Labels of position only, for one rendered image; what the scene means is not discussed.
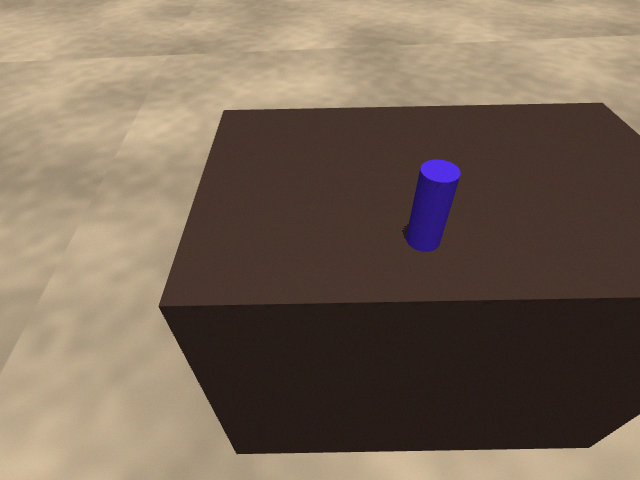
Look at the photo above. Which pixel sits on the can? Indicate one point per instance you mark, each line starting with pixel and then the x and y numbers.
pixel 436 187

